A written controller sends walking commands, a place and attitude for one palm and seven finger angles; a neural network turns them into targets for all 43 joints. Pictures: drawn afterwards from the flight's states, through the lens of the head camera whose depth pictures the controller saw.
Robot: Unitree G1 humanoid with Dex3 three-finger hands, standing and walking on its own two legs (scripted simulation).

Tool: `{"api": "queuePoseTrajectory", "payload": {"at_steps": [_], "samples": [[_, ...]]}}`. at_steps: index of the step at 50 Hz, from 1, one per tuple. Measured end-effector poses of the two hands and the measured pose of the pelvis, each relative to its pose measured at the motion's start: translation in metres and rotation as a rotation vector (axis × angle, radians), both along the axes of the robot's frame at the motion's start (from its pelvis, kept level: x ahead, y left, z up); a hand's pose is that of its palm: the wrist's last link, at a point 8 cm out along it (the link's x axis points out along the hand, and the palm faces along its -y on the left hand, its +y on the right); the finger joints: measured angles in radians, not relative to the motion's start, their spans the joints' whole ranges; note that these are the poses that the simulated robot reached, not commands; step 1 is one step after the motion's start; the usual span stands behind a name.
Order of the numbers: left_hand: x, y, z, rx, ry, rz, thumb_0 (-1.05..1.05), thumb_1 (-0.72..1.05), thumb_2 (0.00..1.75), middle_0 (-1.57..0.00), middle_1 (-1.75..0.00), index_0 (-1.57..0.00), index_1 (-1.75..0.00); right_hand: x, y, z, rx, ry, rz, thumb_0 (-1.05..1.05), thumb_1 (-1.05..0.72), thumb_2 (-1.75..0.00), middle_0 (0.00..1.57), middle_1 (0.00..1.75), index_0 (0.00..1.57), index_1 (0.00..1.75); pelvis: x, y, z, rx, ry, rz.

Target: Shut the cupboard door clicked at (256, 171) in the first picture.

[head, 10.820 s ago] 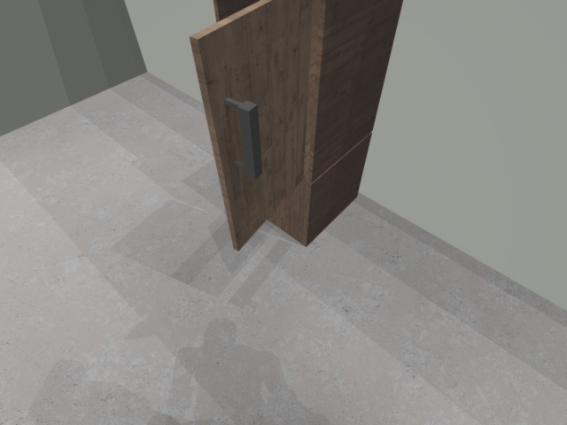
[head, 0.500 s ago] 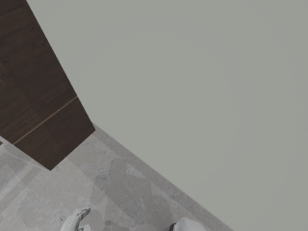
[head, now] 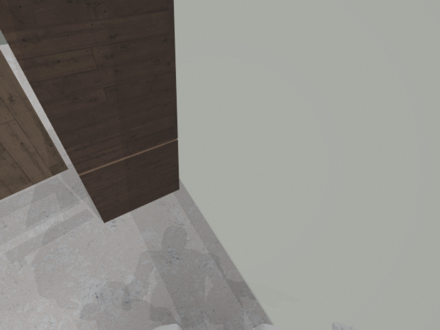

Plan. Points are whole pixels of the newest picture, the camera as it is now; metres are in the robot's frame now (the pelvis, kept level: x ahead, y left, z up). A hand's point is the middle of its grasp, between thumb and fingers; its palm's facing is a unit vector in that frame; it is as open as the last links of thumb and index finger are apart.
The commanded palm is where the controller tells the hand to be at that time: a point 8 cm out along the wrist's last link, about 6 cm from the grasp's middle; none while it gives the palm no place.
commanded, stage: turn to face it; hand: left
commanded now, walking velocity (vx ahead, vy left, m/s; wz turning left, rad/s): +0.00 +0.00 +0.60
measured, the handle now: out of the picture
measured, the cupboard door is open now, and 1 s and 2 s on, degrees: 98 98 98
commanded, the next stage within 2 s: take the last steps up to it in 1.04 s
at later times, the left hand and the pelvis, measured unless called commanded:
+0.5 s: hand out of the picture +0.07 +0.16 -0.14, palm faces +0.25 -0.93 -0.27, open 7.4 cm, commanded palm none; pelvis +0.01 -0.06 +0.01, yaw +16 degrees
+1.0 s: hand out of the picture -0.08 +0.19 -0.17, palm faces +0.54 -0.81 -0.25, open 7.4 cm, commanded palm none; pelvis +0.00 -0.02 +0.01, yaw +31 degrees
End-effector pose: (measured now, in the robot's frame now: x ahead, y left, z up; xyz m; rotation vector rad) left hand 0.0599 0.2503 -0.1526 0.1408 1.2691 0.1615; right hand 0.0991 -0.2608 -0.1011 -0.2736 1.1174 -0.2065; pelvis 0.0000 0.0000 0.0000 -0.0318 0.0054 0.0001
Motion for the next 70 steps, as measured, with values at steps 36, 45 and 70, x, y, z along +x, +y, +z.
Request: {"api": "queuePoseTrajectory", "payload": {"at_steps": [36, 45, 70], "samples": [[-0.080, -0.063, 0.035, 0.055, -0.065, 0.390, 0.01, 0.92, 0.90, -0.21, -0.30, -0.21, -0.30, 0.089, -0.011, -0.018, 0.043, 0.172, 0.376, 0.01, -0.91, -0.90, 0.19, 0.29, 0.20, 0.30, 0.014, -0.055, 0.013, 0.061, 0.006, 0.453], [-0.169, -0.036, 0.004, 0.024, 0.099, 0.539, 0.01, 0.91, 0.90, -0.20, -0.30, -0.20, -0.30, 0.144, 0.077, -0.004, 0.028, -0.013, 0.569, 0.00, -0.91, -0.90, 0.20, 0.29, 0.20, 0.30, 0.003, -0.024, -0.001, 0.040, 0.002, 0.514], [-0.129, -0.077, 0.039, 0.052, -0.048, 0.606, 0.01, 0.92, 0.90, -0.20, -0.30, -0.20, -0.30, 0.070, 0.023, -0.037, 0.064, 0.306, 0.533, 0.01, -0.91, -0.90, 0.20, 0.29, 0.20, 0.30, 0.023, -0.040, 0.012, 0.050, -0.013, 0.635]]}}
